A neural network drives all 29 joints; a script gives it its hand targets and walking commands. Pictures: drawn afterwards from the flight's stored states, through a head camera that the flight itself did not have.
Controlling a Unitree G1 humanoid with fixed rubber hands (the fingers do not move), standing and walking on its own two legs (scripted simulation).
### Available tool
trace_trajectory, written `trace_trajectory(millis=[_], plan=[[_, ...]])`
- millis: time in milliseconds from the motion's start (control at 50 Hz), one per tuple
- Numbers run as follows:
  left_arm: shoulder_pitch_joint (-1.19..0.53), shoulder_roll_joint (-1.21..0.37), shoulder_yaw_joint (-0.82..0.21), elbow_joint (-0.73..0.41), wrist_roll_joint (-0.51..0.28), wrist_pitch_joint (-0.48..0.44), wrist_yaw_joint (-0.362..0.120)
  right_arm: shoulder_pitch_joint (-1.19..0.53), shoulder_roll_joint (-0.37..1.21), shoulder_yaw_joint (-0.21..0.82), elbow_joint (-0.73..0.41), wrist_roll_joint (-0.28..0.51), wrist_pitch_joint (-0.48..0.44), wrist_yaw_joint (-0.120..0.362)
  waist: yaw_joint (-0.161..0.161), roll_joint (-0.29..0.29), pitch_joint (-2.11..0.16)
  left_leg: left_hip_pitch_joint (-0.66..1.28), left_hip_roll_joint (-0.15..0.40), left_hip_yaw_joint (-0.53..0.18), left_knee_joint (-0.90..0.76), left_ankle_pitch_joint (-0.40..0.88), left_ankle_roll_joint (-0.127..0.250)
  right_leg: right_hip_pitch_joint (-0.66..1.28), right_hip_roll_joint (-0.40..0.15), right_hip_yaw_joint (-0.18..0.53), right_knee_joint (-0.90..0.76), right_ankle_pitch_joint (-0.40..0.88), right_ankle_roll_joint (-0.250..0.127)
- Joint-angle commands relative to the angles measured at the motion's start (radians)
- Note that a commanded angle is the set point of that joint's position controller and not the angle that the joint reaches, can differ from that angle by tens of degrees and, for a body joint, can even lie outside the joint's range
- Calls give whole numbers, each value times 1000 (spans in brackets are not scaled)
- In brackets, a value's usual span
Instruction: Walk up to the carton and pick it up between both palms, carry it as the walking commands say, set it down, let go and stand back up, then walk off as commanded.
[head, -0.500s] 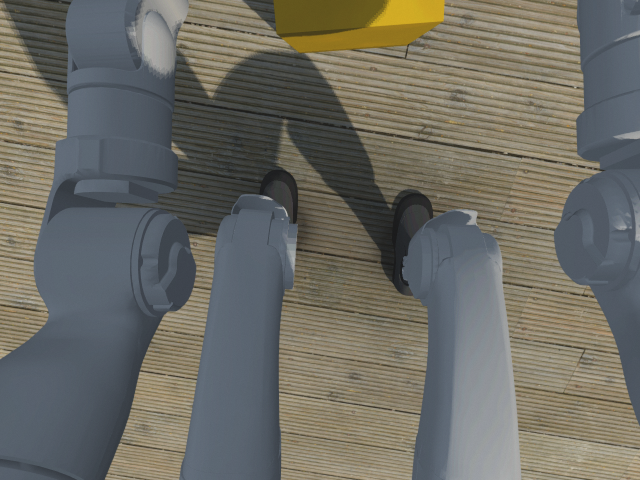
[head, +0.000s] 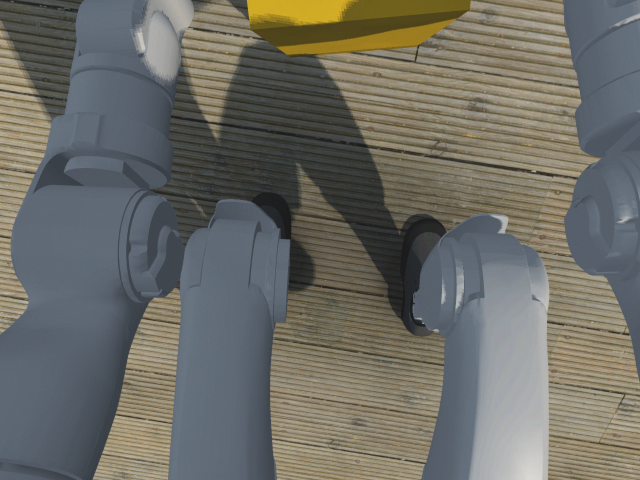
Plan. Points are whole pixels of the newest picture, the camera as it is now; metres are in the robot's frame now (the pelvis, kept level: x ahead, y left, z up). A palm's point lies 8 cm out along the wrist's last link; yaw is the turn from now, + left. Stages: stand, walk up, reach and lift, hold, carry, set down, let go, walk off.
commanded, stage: reach and lift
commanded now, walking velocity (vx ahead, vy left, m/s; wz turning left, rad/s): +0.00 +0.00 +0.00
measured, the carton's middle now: out of the picture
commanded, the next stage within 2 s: none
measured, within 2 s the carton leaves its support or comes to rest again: leaves its support in 1.64 s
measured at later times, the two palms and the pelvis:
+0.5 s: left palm out of the picture +0.56 +0.19 -0.23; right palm out of the picture +0.59 -0.14 -0.22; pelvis +0.01 +0.00 -0.05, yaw +0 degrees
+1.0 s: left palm out of the picture +0.56 +0.16 -0.23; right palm out of the picture +0.59 -0.11 -0.23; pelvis +0.00 +0.00 -0.04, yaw +0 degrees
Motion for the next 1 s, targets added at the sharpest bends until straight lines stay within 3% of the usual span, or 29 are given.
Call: trace_trajectory(millis=[0, 60, 80, 140, 160, 220, 240, 260, 300, 360, 420, 440, 480, 500, 520, 540, 620, 640, 680, 700, 720, 740, 760, 780, 820, 860, 880, 900, 980], plan=[[-282, 163, 19, -55, 3, -51, -1, -308, -97, 28, -106, 37, -48, 4, 66, -54, -1621, 687, -25, 186, -46, 391, 22, 545, 24, -92, -152, 339, 12], [-270, 103, -17, -11, -20, -66, -26, -305, -58, 62, -72, 53, -61, 26, 61, -50, -1504, 603, -13, 170, -23, 390, 17, 469, 11, -80, -137, 339, 8], [-276, 125, 3, -6, -2, -72, -37, -297, -19, 80, -55, 79, -53, 34, 92, -69, -1401, 551, -7, 159, -26, 377, 33, 428, 18, -62, -133, 336, 18], [-313, 149, 7, -85, -21, -99, -40, -353, -62, 100, -131, 79, -83, 30, 96, -105, -1546, 536, -15, 175, 20, 468, 22, 563, 8, -54, -77, 479, 12], [-320, 146, -34, -85, -41, -100, -38, -377, -120, 47, -149, 58, -94, 20, 26, -66, -1623, 601, -3, 162, 24, 452, 19, 561, 12, -74, -59, 455, 8], [-363, 206, -23, -75, -51, -98, -18, -377, -170, 61, -137, 86, -89, 1, 39, -47, -1690, 682, 2, 154, 73, 477, 19, 550, 0, -69, -34, 417, 15], [-351, 211, -38, -77, -66, -96, -12, -397, -163, 73, -157, 76, -97, -8, 37, -116, -1681, 617, -2, 150, 69, 479, 29, 571, -2, -80, -26, 448, 15], [-375, 225, -36, -162, -65, -108, -7, -378, -215, 18, -188, 63, -100, -18, 29, -24, -1734, 645, -11, 170, 57, 494, 13, 570, 4, -74, -17, 460, 2], [-358, 182, -63, -69, -115, -98, -9, -368, -153, 52, -155, 52, -91, -18, -6, -86, -1645, 631, -3, 152, 55, 467, 22, 511, 8, -96, -38, 409, 9], [-282, 143, -75, 44, -134, -83, -33, -367, -106, 128, -155, 91, -86, 10, 29, -147, -1501, 537, -2, 153, 57, 381, 37, 510, -11, -86, -57, 363, 17], [-266, 165, -30, 21, -60, -94, -35, -308, -70, 108, -121, 103, -80, 24, 104, -98, -1448, 480, -2, 185, 39, 387, 32, 473, 4, -63, -58, 379, 8], [-268, 139, -64, 34, -88, -95, -42, -294, -63, 110, -85, 99, -73, 30, 50, -110, -1459, 523, -2, 159, 33, 396, 39, 483, -3, -79, -49, 390, 16], [-234, 123, -34, 69, -37, -87, -49, -266, -16, 143, -35, 106, -60, 43, 122, -92, -1420, 521, -5, 174, 26, 353, 37, 421, -4, -72, -55, 322, 15], [-218, 122, -22, 74, -21, -93, -48, -223, -27, 85, -18, 88, -71, 46, 82, -78, -1418, 547, 6, 156, 30, 383, 37, 382, 4, -78, -50, 332, 17], [-259, 160, 9, 30, 3, -97, -40, -286, -55, 83, -75, 83, -72, 36, 117, -53, -1454, 566, -1, 159, 23, 369, 34, 423, 13, -80, -33, 329, 19], [-331, 160, 3, -42, 14, -109, -35, -333, -63, 57, -121, 68, -84, 29, 76, -32, -1436, 571, -7, 153, 27, 431, 35, 356, 24, -85, -36, 376, 18], [-359, 184, -15, -111, -24, -119, -20, -373, -114, 43, -145, 65, -87, 2, 58, -20, -1543, 645, -6, 146, 26, 474, 30, 385, 21, -77, -46, 382, 11], [-414, 145, -53, -143, -61, -119, -20, -362, -134, 38, -146, 42, -94, -10, -3, -8, -1631, 680, -14, 152, 63, 515, 20, 471, 18, -75, -41, 436, 0], [-367, 75, -103, -46, -86, -94, -34, -363, -64, 77, -137, 55, -88, -1, -12, -18, -1503, 646, -11, 145, 23, 443, 25, 427, 22, -92, -63, 366, 7], [-315, 56, -82, 32, -86, -83, -39, -344, -40, 96, -73, 54, -78, 5, -9, -85, -1418, 584, -18, 147, 30, 382, 33, 404, 7, -91, -67, 311, 12], [-296, 87, -47, 52, -55, -81, -41, -311, -38, 77, -73, 39, -76, 6, 19, -81, -1413, 578, -13, 150, 33, 372, 33, 407, 7, -85, -67, 316, 12], [-356, 43, -80, -4, -88, -77, -43, -357, -50, 77, -93, 25, -77, 6, -23, -87, -1427, 557, -19, 168, 39, 342, 22, 440, 4, -90, -81, 296, 6], [-356, 52, -47, -26, -65, -90, -44, -330, 3, 79, -78, 34, -78, 5, 21, -89, -1397, 502, -17, 181, 38, 346, 18, 447, 10, -67, -90, 327, 9], [-371, 11, -49, -16, -70, -85, -50, -361, -9, 66, -123, 3, -83, 8, -21, -119, -1409, 503, -24, 161, 22, 317, 24, 444, 12, -89, -83, 310, 5], [-326, -21, -34, 36, -30, -85, -56, -351, 72, 107, -85, 33, -75, 25, 48, -107, -1362, 468, -18, 178, 35, 302, 28, 451, 15, -63, -88, 296, 7], [-415, -41, -26, -31, 10, -87, -55, -413, 68, 56, -127, -15, -75, 30, 17, -73, -1391, 495, -30, 165, 16, 295, 23, 451, 26, -73, -78, 297, 2], [-367, -11, 48, 1, 64, -92, -52, -372, 120, 68, -117, -16, -70, 37, 111, -106, -1356, 478, -36, 191, 15, 322, 26, 476, 36, -61, -84, 324, 21], [-332, -2, 62, 31, 102, -89, -48, -379, 98, 44, -100, -13, -66, 39, 121, -68, -1349, 487, -31, 192, 6, 300, 29, 452, 45, -69, -71, 295, 20], [-454, -362, -54, -34, 88, -69, -133, -411, 448, 92, -140, -46, -57, 111, 30, -87, -1383, 538, -50, 156, 31, 351, 34, 436, 66, -87, -50, 343, 14]])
